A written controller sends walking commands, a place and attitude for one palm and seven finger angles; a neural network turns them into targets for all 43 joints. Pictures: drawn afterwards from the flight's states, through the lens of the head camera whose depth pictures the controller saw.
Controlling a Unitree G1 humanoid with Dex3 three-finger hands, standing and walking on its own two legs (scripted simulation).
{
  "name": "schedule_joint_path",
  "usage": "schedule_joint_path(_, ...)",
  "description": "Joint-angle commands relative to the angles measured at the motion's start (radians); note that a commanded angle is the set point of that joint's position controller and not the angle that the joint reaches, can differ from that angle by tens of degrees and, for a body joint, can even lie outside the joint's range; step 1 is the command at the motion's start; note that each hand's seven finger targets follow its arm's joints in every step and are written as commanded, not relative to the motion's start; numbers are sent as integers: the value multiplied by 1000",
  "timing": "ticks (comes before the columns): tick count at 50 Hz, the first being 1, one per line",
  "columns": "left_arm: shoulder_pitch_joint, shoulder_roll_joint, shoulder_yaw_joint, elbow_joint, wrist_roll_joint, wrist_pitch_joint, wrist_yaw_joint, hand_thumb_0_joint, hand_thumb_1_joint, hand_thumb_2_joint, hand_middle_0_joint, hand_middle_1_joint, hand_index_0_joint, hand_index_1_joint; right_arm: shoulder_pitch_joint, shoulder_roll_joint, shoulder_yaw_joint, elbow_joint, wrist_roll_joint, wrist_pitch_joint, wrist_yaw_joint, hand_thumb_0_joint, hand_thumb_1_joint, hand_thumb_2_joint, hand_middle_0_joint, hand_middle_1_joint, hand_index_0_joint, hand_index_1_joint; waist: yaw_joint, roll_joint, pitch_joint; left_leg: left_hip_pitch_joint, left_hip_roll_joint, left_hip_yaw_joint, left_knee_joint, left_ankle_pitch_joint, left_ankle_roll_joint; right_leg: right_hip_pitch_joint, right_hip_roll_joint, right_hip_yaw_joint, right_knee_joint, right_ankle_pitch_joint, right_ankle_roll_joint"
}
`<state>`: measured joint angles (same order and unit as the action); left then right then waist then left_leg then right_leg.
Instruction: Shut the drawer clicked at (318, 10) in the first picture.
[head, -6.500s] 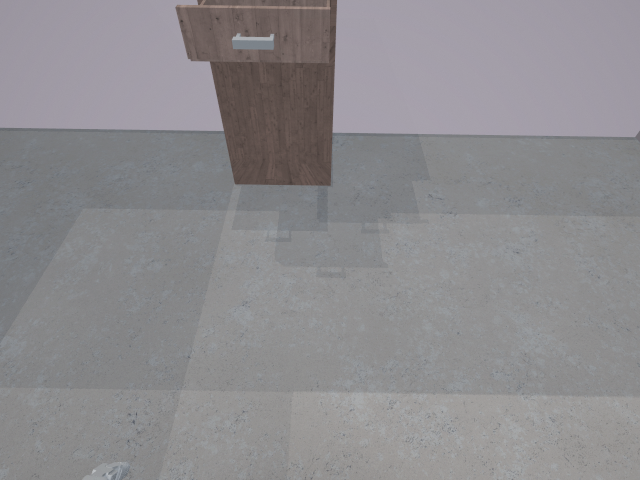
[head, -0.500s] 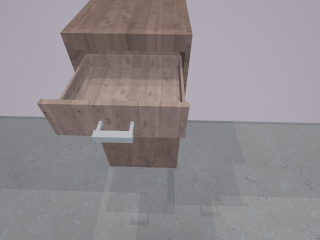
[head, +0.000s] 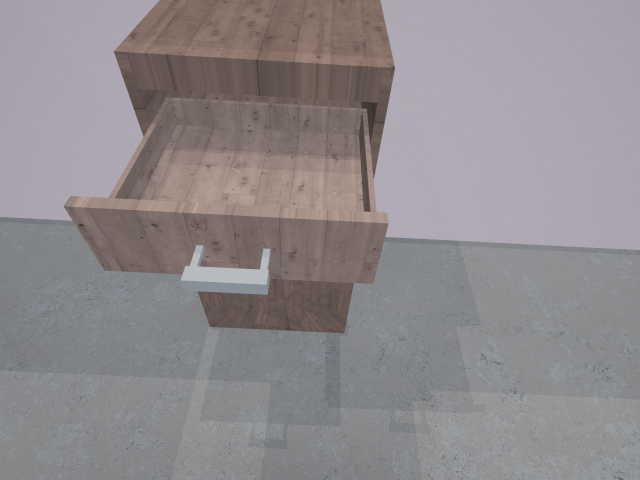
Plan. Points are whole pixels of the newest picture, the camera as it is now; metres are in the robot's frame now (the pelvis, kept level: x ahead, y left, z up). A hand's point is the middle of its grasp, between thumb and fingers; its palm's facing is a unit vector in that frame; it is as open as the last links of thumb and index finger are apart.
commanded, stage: shuffle to correct the standing spot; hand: left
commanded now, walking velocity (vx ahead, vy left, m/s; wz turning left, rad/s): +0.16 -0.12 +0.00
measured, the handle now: (229, 267) +0.38 +0.15 +0.04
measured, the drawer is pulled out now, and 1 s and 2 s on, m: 0.30 0.30 0.30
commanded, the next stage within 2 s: come to a stop and stand still in 0.24 s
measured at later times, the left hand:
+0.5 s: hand out of the picture +0.02 +0.14 -0.19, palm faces +0.02 -0.99 -0.14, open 7.4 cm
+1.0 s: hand out of the picture +0.15 +0.13 -0.17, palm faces +0.03 -0.98 -0.21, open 7.3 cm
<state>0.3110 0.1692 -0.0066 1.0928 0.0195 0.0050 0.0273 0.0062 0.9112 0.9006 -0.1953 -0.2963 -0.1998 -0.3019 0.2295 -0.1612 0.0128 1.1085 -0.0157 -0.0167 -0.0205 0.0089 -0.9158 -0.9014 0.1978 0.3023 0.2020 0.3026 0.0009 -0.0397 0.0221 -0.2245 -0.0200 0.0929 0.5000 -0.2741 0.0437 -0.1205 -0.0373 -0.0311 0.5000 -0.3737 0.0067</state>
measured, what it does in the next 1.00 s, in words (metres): steps on the spot: left foot, then right foot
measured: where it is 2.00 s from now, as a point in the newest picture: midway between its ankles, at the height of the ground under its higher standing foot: outside the picture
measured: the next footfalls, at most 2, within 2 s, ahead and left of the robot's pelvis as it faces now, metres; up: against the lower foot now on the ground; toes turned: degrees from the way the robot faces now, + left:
left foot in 0.36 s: +0.11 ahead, +0.07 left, +0.00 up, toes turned +5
right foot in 0.66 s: +0.15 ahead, -0.18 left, +0.00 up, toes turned -3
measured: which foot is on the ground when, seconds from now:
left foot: down 0.00-0.18, up 0.20-0.34, down 0.36-1.00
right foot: down 0.00-0.36, up 0.38-0.64, down 0.66-1.00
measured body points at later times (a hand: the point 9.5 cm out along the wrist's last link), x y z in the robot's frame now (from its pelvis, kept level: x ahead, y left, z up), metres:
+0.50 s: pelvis +0.06 -0.02 -0.01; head +0.09 +0.00 +0.44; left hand +0.02 +0.19 -0.18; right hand +0.11 -0.25 -0.15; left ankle +0.07 +0.06 -0.74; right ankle +0.01 -0.14 -0.67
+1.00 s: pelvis +0.08 -0.06 +0.00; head +0.11 -0.05 +0.45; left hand +0.15 +0.18 -0.15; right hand +0.10 -0.29 -0.16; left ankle +0.07 +0.06 -0.74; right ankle +0.11 -0.18 -0.73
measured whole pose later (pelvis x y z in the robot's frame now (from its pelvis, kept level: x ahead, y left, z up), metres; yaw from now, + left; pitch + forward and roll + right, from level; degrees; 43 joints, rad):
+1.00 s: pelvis +0.08 -0.06 +0.00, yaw +0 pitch +0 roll +1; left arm 0.18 0.18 0.03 0.98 0.02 0.03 0.03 0.01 0.91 0.90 -0.20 -0.30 -0.20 -0.30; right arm 0.25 -0.16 -0.02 1.05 -0.02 0.02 -0.02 0.01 -0.91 -0.90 0.20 0.30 0.20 0.30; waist 0.00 -0.03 0.06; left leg -0.23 0.02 0.10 0.52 -0.30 0.00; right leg -0.32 -0.06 -0.03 0.58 -0.26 0.01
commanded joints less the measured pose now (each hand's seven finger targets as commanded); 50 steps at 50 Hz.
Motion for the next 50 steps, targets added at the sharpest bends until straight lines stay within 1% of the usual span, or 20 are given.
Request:
schedule_joint_path(1,75,75,16,-34,11,-16,-3,0,900,900,-200,-300,-200,-300,78,-157,-43,-29,-3,-6,-7,0,-900,-900,200,300,200,300,-8,115,73,53,216,-272,-202,-77,75,-182,-4,-27,16,-15,-42)
schedule_joint_path(4,106,72,21,-28,9,-21,-7,0,900,900,-200,-300,-200,-300,81,-151,-47,-35,-4,-10,-12,0,-900,-900,200,300,200,300,3,97,45,40,219,-246,-133,38,85,-155,-10,-15,0,25,-53)
schedule_joint_path(7,170,95,34,-4,5,-31,-3,0,900,900,-200,-300,-200,-300,43,-111,-42,-51,-1,-20,-11,0,-900,-900,200,300,200,300,26,-41,9,-72,121,-77,71,151,33,5,-78,91,-81,237,-84)
schedule_joint_path(9,235,134,48,17,4,-36,6,0,900,900,-200,-300,-200,-300,-12,-67,-33,-79,-4,-23,-6,0,-900,-900,200,300,200,300,52,-204,48,-286,38,36,255,-134,-9,146,-196,229,-128,572,-160)
schedule_joint_path(12,300,122,49,34,21,-43,20,0,900,900,-200,-300,-200,-300,-113,-47,-37,-121,1,-28,0,0,-900,-900,200,300,200,300,81,-95,90,-451,55,5,412,-318,-2,241,-259,253,-85,906,-255)
schedule_joint_path(14,243,124,45,21,20,-43,21,0,900,900,-200,-300,-200,-300,-91,-34,-38,-121,4,-28,6,0,-900,-900,200,300,200,300,39,-90,61,-342,48,17,280,-248,2,174,-206,185,-51,857,-220)
schedule_joint_path(16,142,119,41,-4,3,-37,12,0,900,900,-200,-300,-200,-300,95,-31,-39,-49,-2,-29,-3,0,-900,-900,200,300,200,300,-66,-81,2,24,4,67,31,23,7,-29,-106,69,83,754,-150)
schedule_joint_path(17,136,98,38,-15,-2,-34,4,0,900,900,-200,-300,-200,-300,217,-95,-54,-6,-10,-31,-14,0,-900,-900,200,300,200,300,-108,7,-47,255,115,-83,-25,177,55,-210,-49,38,277,574,-100)
schedule_joint_path(18,141,48,33,-43,-10,-35,-1,0,900,900,-200,-300,-200,-300,306,-197,-73,7,-20,-32,-22,0,-900,-900,200,300,200,300,-115,268,-93,329,412,-443,-132,387,195,-381,53,-48,562,-8,-39)
schedule_joint_path(19,85,79,38,-74,3,-34,6,0,900,900,-200,-300,-200,-300,297,-202,-66,-4,-10,-23,-21,0,-900,-900,200,300,200,300,-106,221,-46,236,482,-498,-192,455,255,-421,44,12,688,-235,-54)
schedule_joint_path(20,40,67,37,-94,6,-20,12,0,900,900,-200,-300,-200,-300,245,-189,-57,-29,-7,-21,-28,0,-900,-900,200,300,200,300,-90,206,30,131,509,-513,-196,490,276,-460,12,48,745,-225,-47)
schedule_joint_path(23,102,7,31,-57,1,6,2,0,900,900,-200,-300,-200,-300,39,-111,-28,-85,-8,-26,-27,0,-900,-900,200,300,200,300,20,157,84,-105,349,-218,-206,495,167,-281,-46,41,555,-98,-15)
schedule_joint_path(25,131,-17,24,-45,-3,14,2,0,900,900,-200,-300,-200,-300,8,-105,-30,-94,-6,-24,-24,0,-900,-900,200,300,200,300,37,170,54,-120,287,-138,-204,459,139,-193,-33,-5,392,-32,3)
schedule_joint_path(30,94,13,26,-65,4,8,4,0,900,900,-200,-300,-200,-300,11,-119,-48,-99,2,-4,-13,0,-900,-900,200,300,200,300,34,131,41,-130,233,-107,-153,192,84,-77,-6,-64,81,178,24)
schedule_joint_path(33,50,120,37,-96,8,-12,8,0,900,900,-200,-300,-200,-300,46,-68,-45,-110,8,12,0,0,-900,-900,200,300,200,300,8,0,42,-108,84,-39,-34,-62,-22,-135,-142,152,-98,271,-37)
schedule_joint_path(34,18,154,39,-111,6,-11,7,0,900,900,-200,-300,-200,-300,73,-49,-44,-106,6,16,6,0,-900,-900,200,300,200,300,-11,3,28,-56,52,-27,-21,-76,-35,-185,-185,186,-114,275,-63)
schedule_joint_path(37,-22,176,52,-125,1,-18,10,0,900,900,-200,-300,-200,-300,103,-55,-51,-95,2,30,3,0,-900,-900,200,300,200,300,-14,-179,-41,-17,45,-9,66,-71,-53,-149,-229,225,-137,412,-111)
schedule_joint_path(41,-47,180,67,-144,-1,-10,17,0,900,900,-200,-300,-200,-300,100,-70,-54,-92,3,28,0,0,-900,-900,200,300,200,300,-2,-129,-59,-15,56,-23,7,24,-60,-85,-220,188,-61,564,-115)
schedule_joint_path(49,-79,108,57,-165,0,12,12,0,900,900,-200,-300,-200,-300,47,-110,-56,-115,-3,16,1,0,-900,-900,200,300,200,300,25,104,-17,-48,166,-128,-138,185,3,-116,-52,36,22,201,-17)
schedule_joint_path(50,-56,223,28,-182,-8,-2,18,0,900,900,-200,-300,-200,-300,-10,-178,-63,-179,-19,18,-4,0,-900,-900,200,300,200,300,12,195,50,-64,120,-131,-210,-33,3,-106,-5,16,61,-3,-19)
